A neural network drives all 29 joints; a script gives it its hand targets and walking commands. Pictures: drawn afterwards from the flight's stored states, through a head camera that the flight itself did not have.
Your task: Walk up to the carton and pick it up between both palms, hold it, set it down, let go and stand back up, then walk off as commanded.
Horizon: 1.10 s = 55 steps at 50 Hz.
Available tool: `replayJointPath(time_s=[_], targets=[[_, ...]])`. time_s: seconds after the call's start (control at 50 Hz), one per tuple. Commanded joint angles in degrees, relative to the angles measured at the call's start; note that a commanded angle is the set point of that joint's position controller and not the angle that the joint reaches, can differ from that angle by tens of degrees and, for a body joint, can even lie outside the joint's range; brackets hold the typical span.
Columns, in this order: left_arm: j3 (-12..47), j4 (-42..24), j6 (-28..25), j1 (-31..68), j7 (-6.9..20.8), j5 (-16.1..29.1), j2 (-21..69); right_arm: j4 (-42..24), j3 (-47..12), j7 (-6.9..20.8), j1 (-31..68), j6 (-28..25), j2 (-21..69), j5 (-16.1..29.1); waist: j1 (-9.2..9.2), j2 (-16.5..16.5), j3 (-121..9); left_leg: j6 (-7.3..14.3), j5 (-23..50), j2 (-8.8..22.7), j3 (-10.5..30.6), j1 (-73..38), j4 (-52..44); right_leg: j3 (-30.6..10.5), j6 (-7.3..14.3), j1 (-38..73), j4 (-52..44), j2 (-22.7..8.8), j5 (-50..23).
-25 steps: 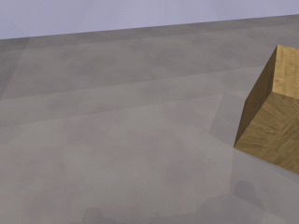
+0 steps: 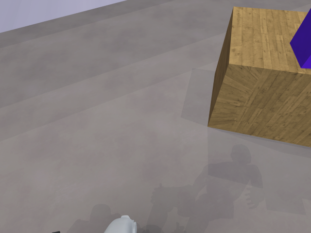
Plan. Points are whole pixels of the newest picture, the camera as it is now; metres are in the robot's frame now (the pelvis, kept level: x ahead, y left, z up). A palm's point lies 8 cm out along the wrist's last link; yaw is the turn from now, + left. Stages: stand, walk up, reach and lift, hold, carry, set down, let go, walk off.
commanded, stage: walk up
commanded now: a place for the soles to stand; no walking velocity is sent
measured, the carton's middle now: out of the picture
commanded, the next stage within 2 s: none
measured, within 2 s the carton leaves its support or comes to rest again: neither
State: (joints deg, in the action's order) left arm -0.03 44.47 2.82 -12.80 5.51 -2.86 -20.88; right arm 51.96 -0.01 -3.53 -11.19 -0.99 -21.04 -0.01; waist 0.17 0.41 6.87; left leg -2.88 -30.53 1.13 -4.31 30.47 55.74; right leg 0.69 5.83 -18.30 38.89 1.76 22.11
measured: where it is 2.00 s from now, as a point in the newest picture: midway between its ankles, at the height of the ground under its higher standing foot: (230, 231)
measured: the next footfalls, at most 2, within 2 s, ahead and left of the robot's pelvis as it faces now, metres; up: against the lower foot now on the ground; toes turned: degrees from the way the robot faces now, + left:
left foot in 0.18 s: +0.14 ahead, +0.10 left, +0.00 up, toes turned +3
right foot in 0.42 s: +0.13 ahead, -0.21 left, +0.00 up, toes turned -9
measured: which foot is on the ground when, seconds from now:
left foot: up 0.00-0.16, down 0.18-0.42, up 0.44-0.80, down 0.82-1.00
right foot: down 0.00-0.18, up 0.20-0.40, down 0.42-0.80, up 0.82-1.00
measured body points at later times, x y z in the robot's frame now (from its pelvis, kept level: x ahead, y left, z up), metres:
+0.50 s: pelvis +0.08 -0.13 -0.02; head +0.13 -0.15 +0.42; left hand +0.25 +0.16 -0.12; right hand +0.10 -0.44 -0.16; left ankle +0.10 +0.06 -0.69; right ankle +0.09 -0.20 -0.73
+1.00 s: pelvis +0.12 -0.23 -0.03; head +0.16 -0.25 +0.42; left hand +0.33 +0.03 -0.13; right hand +0.10 -0.56 -0.15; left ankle +0.22 -0.05 -0.72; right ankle +0.10 -0.35 -0.69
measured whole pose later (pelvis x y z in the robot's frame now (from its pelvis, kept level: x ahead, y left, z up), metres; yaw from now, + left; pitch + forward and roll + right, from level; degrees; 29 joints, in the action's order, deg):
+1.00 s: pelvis +0.12 -0.23 -0.03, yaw -19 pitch -3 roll +4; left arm 0.0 41.0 4.2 -11.8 4.6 -2.8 -25.7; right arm 52.0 -0.1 -6.2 -11.4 -3.4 -21.1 0.0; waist 0.3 -3.9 8.7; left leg -1.3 -19.8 8.1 -7.2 20.5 44.7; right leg -6.9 -0.8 -29.0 65.9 0.1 31.2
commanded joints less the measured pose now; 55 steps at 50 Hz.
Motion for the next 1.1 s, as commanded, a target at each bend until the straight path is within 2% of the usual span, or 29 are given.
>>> replayJointPath(time_s=[0.0,0.1,0.14,0.16,0.18,0.2,0.24,0.26,0.28,0.36,0.4,0.42,0.44,0.5,0.56,0.66,0.76,0.78,0.8,0.82,0.84,0.88,0.9,0.92,0.96,1.02,1.04,1.06,1.08], targets=[[-7.11,-8.13,-0.84,-2.29,-2.15,0.41,-16.88,-6.42,5.69,-1.91,-2.10,-1.76,-14.64,0.28,1.40,-10.90,-7.08,3.12,4.49,-1.17,-0.65,1.38,-5.24,-17.56,4.14,12.22,-14.55,-11.32,-44.59],[-7.11,-9.82,-0.53,3.11,-1.96,0.51,-15.09,-3.89,6.87,-2.77,-9.72,-1.89,-15.51,0.81,-2.08,-9.34,-8.26,5.30,8.55,-0.87,0.72,-10.15,-14.81,-17.21,-1.70,8.16,-7.12,-9.93,-45.74],[-6.45,-12.12,-0.62,10.09,-2.71,1.37,-14.20,-0.14,8.61,-3.98,-23.40,-2.51,-19.10,-0.21,-9.40,-8.88,-9.38,10.00,20.86,3.92,3.01,-34.17,-33.10,-6.50,-12.25,-9.18,11.21,-1.32,-54.45],[-6.54,-12.72,-0.98,7.86,-2.86,1.93,-11.07,-0.94,11.02,-4.68,-25.31,-2.41,-24.71,-1.39,-11.72,9.15,-14.92,20.82,23.17,24.27,29.37,-44.39,-36.82,-3.31,-16.18,-20.80,37.51,5.16,-17.16],[-6.65,-12.38,0.01,2.78,-2.82,1.00,-14.38,-4.40,10.13,-4.29,-15.47,-2.36,-26.50,0.37,-5.68,2.12,-13.87,24.66,26.22,31.47,36.49,-30.92,-37.58,-8.52,-10.95,-19.68,41.62,2.90,11.42],[-7.89,-11.91,0.95,4.02,-2.34,1.62,-16.83,-6.92,10.27,-4.00,-7.95,-3.24,-26.09,0.59,-4.32,7.40,-9.74,26.46,27.10,35.77,38.59,-27.62,-37.61,-12.99,-10.36,-22.10,51.11,-1.41,12.90],[-8.18,-9.41,1.11,1.99,-1.22,1.24,-16.58,-7.65,8.72,-4.02,-3.71,-4.29,-22.07,0.54,-0.51,-0.75,-7.50,19.41,31.51,27.87,25.15,-18.90,-32.54,-14.17,-7.91,-15.83,43.39,-4.72,6.70],[-8.11,-7.51,0.69,-0.13,-0.54,1.19,-15.91,-7.79,7.97,-3.68,-4.49,-4.61,-20.86,1.10,-0.23,3.43,-6.09,15.42,35.26,23.43,13.29,-15.16,-31.09,-12.29,-7.15,-12.83,38.54,-4.60,4.74],[-7.96,-7.31,0.92,-3.05,-0.03,0.91,-15.52,-8.55,8.56,-3.11,-2.43,-4.92,-22.23,-0.05,0.33,9.81,-6.12,15.98,33.36,23.53,12.48,-15.26,-30.87,-11.71,-7.65,-12.18,34.15,-5.76,4.16],[-8.74,-8.53,-0.56,1.37,1.06,0.61,-15.34,-6.67,9.61,-1.85,-2.93,-4.95,-25.09,-1.18,-0.87,10.40,-7.70,12.90,32.07,21.62,6.03,-20.82,-23.37,-4.93,-5.84,-6.59,4.03,-8.49,10.72],[-10.15,-3.43,-1.23,-11.83,0.43,0.10,-15.43,-5.51,8.22,-1.23,-2.78,-3.63,-22.33,-1.80,7.16,1.87,-14.71,8.15,25.45,12.26,-5.04,-10.00,-3.26,1.25,-4.34,16.92,-8.20,-2.18,-2.81],[-10.78,-3.45,-1.45,-14.52,-0.23,-0.64,-22.70,-7.51,6.46,-1.09,0.53,-3.15,-17.00,-1.00,9.35,-14.69,-13.45,5.06,-0.48,2.42,-6.02,7.95,8.69,-27.01,0.73,19.87,-18.42,-11.98,-3.75],[-11.06,-4.24,-1.76,-12.59,-0.58,1.01,-25.42,-9.19,6.25,-1.89,6.71,-2.36,-16.02,-0.04,9.13,-18.04,-9.28,4.02,-9.58,-0.51,-0.17,13.65,13.70,-37.95,3.47,14.15,-22.19,-15.44,-11.15],[-9.61,-7.47,-1.53,-6.58,-2.25,0.49,-19.78,-4.17,5.52,-1.95,-1.07,-2.47,-17.13,0.26,3.95,-6.50,-5.55,4.11,-1.42,3.79,5.52,12.39,15.19,-29.54,3.41,13.83,-15.41,-13.76,-18.88],[-9.15,-7.56,-2.36,-7.40,-3.07,0.41,-17.78,-3.14,5.56,-1.71,-4.72,-2.97,-16.97,0.69,4.47,-9.03,-11.91,3.19,0.01,3.60,3.15,11.47,7.02,-24.83,0.88,23.89,-12.27,-12.35,-40.07],[-8.82,-8.20,-1.90,-7.40,-3.75,0.17,-16.10,-2.68,5.31,-2.40,-3.09,-2.84,-16.60,0.90,5.00,-9.64,-8.88,4.82,4.48,2.40,0.98,8.42,-1.29,-20.89,-3.06,19.97,-10.42,-9.97,-46.90],[-7.32,-12.92,-1.19,3.08,-3.49,-0.03,-14.49,2.14,7.09,-3.60,-18.96,-2.62,-16.00,0.74,-5.07,-6.66,-10.98,7.52,16.16,-1.42,-2.00,-24.19,-21.74,-12.78,-4.40,-2.69,4.37,-4.78,-57.24],[-6.59,-12.87,-1.44,4.71,-3.15,0.60,-12.04,3.18,8.72,-4.23,-23.72,-2.71,-18.72,-0.34,-8.92,-2.15,-13.69,12.79,22.26,5.19,4.16,-38.19,-26.44,-8.51,-9.78,-13.10,16.43,-0.84,-52.15],[-6.79,-14.34,-2.03,4.70,-3.29,0.72,-10.63,1.54,10.10,-4.60,-25.57,-3.02,-22.10,-0.09,-10.87,12.72,-16.53,21.73,27.85,27.08,32.09,-41.54,-33.14,-4.89,-13.92,-23.26,37.55,5.14,-6.13],[-8.62,-13.61,-0.76,4.00,-3.31,0.42,-16.63,-0.90,9.73,-4.38,-15.89,-2.89,-25.45,0.95,-7.13,3.53,-15.06,26.79,20.27,33.12,40.71,-28.45,-36.72,-14.08,-12.18,-21.13,45.29,3.29,12.29],[-9.15,-12.89,0.05,3.24,-3.24,0.76,-17.77,-3.75,10.51,-5.41,-5.80,-3.85,-26.18,0.40,-4.00,4.29,-9.46,28.48,16.84,39.21,44.99,-25.66,-37.76,-18.62,-11.63,-26.01,56.33,-2.13,13.02],[-9.12,-10.10,0.04,3.81,-2.75,0.57,-17.93,-3.70,8.66,-5.26,-2.36,-4.90,-23.54,-0.23,-0.98,-2.37,-4.59,20.77,17.00,28.89,29.44,-17.35,-32.19,-18.52,-7.76,-23.15,47.08,-5.36,8.43],[-9.00,-9.28,-0.12,0.94,-2.15,0.61,-16.32,-3.63,8.47,-5.02,-2.42,-5.17,-22.10,-0.61,-1.08,6.73,-3.07,18.01,18.49,27.31,22.65,-12.84,-29.82,-19.20,-7.17,-21.41,42.51,-6.05,9.55],[-9.26,-7.47,0.18,-3.73,-1.44,0.54,-16.62,-4.26,8.60,-4.29,-0.66,-5.18,-23.39,-0.89,1.29,3.88,-5.02,15.76,15.14,23.37,17.11,-11.89,-27.78,-15.01,-6.38,-15.83,34.31,-6.31,7.23],[-8.68,-8.17,0.13,-2.59,0.07,0.86,-14.66,-4.19,9.85,-3.25,-0.17,-4.81,-25.67,-2.36,0.55,14.60,-4.98,13.28,13.75,22.52,10.83,-9.57,-26.84,-10.90,-5.78,-10.49,15.78,-9.35,14.52],[-9.67,-1.62,-0.22,-15.68,-0.43,-0.27,-15.71,-2.62,8.74,-2.34,-2.50,-3.39,-22.85,-2.80,6.67,1.78,-11.82,8.92,7.30,11.37,-3.19,2.52,-6.80,1.88,-3.97,16.93,-0.15,-0.30,0.25],[-10.77,-1.56,-0.44,-17.27,-0.97,-0.77,-21.91,-3.65,6.83,-2.31,0.14,-2.59,-16.96,-1.82,9.60,-18.61,-7.83,5.46,-11.10,0.33,-6.27,17.44,11.45,-28.90,-0.36,12.66,-17.54,-11.55,9.21],[-10.91,-4.62,-0.99,-11.72,-1.60,0.70,-26.73,-6.73,7.06,-3.34,7.05,-2.04,-18.01,-0.45,9.36,-24.38,-5.64,5.69,-12.72,-2.98,4.81,17.04,17.32,-44.05,0.76,3.88,-27.50,-13.09,7.56],[-10.71,-6.81,-1.01,-6.26,-2.45,-0.02,-25.58,-5.28,6.66,-3.69,3.92,-1.73,-17.94,-0.31,6.29,-13.92,-4.06,5.59,-7.55,-1.19,12.16,14.62,18.61,-42.73,-0.56,2.14,-25.39,-13.50,10.68]])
